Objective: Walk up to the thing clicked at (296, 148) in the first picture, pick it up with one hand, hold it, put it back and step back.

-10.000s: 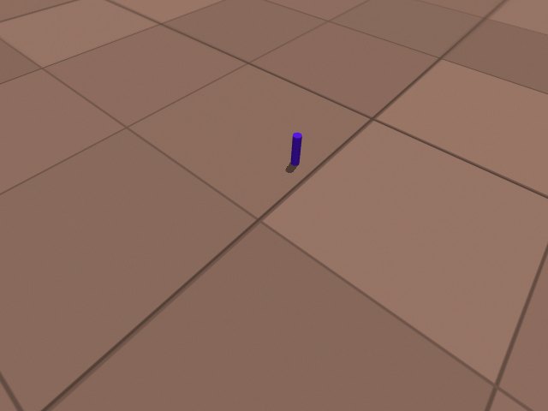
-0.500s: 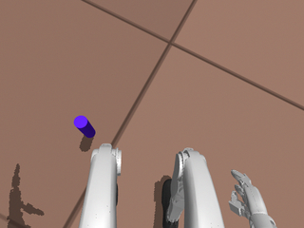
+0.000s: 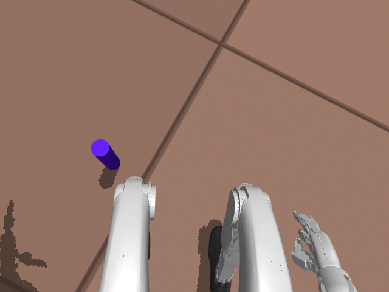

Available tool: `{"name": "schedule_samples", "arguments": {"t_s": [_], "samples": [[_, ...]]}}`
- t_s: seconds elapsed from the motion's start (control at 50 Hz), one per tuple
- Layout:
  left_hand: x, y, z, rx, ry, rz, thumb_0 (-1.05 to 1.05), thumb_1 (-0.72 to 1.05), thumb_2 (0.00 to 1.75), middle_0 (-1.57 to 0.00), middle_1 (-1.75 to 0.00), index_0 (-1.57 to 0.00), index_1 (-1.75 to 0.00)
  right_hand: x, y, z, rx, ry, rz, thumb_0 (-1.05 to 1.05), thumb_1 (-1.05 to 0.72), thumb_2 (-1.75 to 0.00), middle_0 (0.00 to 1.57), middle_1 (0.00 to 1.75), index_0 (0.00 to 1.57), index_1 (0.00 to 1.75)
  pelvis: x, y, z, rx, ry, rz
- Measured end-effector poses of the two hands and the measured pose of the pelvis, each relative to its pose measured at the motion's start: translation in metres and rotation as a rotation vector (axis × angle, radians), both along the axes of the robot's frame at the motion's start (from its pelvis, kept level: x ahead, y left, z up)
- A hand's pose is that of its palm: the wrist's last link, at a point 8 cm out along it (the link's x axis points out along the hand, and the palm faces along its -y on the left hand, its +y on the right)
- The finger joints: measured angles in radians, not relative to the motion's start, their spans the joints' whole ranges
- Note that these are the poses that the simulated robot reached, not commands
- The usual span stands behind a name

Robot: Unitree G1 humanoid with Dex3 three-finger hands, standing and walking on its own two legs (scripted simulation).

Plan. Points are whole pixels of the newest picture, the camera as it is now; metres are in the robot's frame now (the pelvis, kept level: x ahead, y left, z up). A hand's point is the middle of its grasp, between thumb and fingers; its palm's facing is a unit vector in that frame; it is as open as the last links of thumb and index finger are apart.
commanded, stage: go down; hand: left
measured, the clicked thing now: (107, 156) +0.41 +0.26 -0.32
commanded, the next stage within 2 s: approach in 0.84 s
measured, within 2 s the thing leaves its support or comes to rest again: neither
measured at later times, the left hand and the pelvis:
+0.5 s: hand out of the picture +0.30 +0.44 -0.02, palm faces +0.28 -0.95 -0.12, open 17.6 cm; pelvis +0.00 +0.00 -0.02, yaw +0 degrees
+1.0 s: hand out of the picture +0.29 +0.45 -0.01, palm faces +0.28 -0.95 -0.12, open 17.7 cm; pelvis -0.01 +0.00 -0.02, yaw +0 degrees
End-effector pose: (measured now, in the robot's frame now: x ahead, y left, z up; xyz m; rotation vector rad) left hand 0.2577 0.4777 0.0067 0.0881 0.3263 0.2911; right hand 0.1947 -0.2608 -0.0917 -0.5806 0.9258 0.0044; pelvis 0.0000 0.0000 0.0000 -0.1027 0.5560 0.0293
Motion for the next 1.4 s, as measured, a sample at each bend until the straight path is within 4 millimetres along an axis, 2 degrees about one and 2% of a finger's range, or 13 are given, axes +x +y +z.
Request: {"name": "schedule_samples", "arguments": {"t_s": [0.2,0.46,0.7,0.98,1.06,1.12,1.2,1.26,1.4], "samples": [[-0.003,0.007,-0.001,0.009,-0.018,0.016,-0.01,-0.57,0.09,-0.04,-0.09,-0.04,-0.08,-0.005,0.0,-0.005,-0.004,0.015,0.01,0.01,-0.88,-0.9,0.2,0.3,0.21,0.3,-0.002,0.001,-0.005,0.0,-0.001,0.001],[0.007,0.009,-0.012,0.004,-0.047,0.0,-0.01,-0.58,0.09,-0.04,-0.08,-0.04,-0.08,-0.01,-0.005,-0.014,-0.023,0.03,0.015,0.01,-0.88,-0.9,0.2,0.3,0.21,0.3,-0.004,0.0,-0.018,-0.004,-0.008,-0.002],[0.0,0.012,-0.014,0.012,-0.072,0.003,-0.01,-0.59,0.09,-0.04,-0.08,-0.03,-0.08,-0.009,-0.004,-0.022,-0.021,0.033,0.019,0.01,-0.89,-0.9,0.2,0.3,0.21,0.3,-0.004,0.001,-0.025,-0.004,-0.013,-0.001],[0.0,0.015,-0.006,0.011,-0.1,-0.002,-0.01,-0.59,0.08,-0.04,-0.07,-0.03,-0.07,-0.007,0.001,-0.018,-0.013,0.004,0.026,0.01,-0.89,-0.9,0.2,0.3,0.21,0.3,-0.008,0.002,-0.025,-0.007,-0.025,-0.002],[-0.003,0.013,-0.01,-0.001,-0.108,-0.005,-0.01,-0.59,0.06,-0.05,-0.07,-0.04,-0.07,-0.008,0.0,-0.018,-0.009,0.006,0.019,0.01,-0.89,-0.9,0.2,0.3,0.21,0.3,-0.007,0.004,-0.025,-0.008,-0.018,-0.002],[-0.007,0.008,-0.023,-0.027,-0.137,0.012,-0.01,-0.59,0.05,-0.06,-0.07,-0.05,-0.07,-0.009,-0.001,-0.023,-0.01,0.018,0.022,0.01,-0.89,-0.9,0.2,0.3,0.21,0.3,-0.006,0.004,-0.028,-0.005,-0.014,-0.004],[-0.009,-0.003,-0.054,-0.046,-0.181,0.037,-0.01,-0.59,0.04,-0.06,-0.08,-0.05,-0.08,-0.009,-0.003,-0.036,-0.023,0.039,0.053,0.01,-0.89,-0.89,0.2,0.3,0.21,0.3,-0.006,0.003,-0.041,0.001,-0.023,-0.008],[-0.002,-0.014,-0.084,-0.052,-0.212,0.029,-0.01,-0.58,0.05,-0.06,-0.08,-0.05,-0.08,-0.007,-0.003,-0.048,-0.041,0.05,0.088,0.01,-0.89,-0.89,0.2,0.3,0.21,0.3,-0.006,0.001,-0.055,0.0,-0.042,-0.014],[0.027,-0.047,-0.162,-0.094,-0.238,-0.048,-0.01,-0.56,0.05,-0.05,-0.09,-0.05,-0.09,0.003,0.001,-0.068,-0.093,0.056,0.159,0.01,-0.9,-0.89,0.2,0.3,0.21,0.3,-0.007,0.0,-0.089,-0.024,-0.097,-0.036]]}}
